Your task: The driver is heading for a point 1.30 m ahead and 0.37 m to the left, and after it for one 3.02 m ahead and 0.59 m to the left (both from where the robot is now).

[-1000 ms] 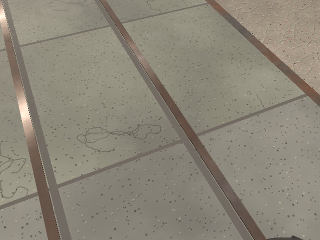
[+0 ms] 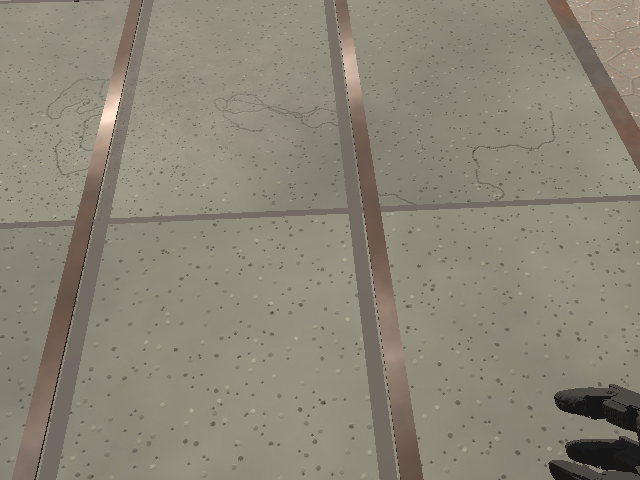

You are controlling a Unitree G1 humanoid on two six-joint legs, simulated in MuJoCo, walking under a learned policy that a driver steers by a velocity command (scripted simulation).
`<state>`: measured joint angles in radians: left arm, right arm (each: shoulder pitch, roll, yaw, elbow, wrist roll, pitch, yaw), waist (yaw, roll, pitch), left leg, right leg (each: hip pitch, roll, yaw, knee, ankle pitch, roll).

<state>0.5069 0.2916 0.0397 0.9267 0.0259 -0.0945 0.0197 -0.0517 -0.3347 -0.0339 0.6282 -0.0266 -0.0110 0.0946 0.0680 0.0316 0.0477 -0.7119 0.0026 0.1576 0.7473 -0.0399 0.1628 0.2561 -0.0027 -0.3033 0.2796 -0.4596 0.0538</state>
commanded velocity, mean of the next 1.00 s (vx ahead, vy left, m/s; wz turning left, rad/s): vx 1.00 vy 0.00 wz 0.65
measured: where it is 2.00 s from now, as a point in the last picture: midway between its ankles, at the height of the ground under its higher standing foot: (165, 77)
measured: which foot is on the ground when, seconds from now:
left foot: up 0.00-0.02, down 0.04-0.46, up 0.48-0.88, down 0.90-1.00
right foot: down 0.00-0.04, up 0.06-0.42, down 0.44-0.88, up 0.90-1.00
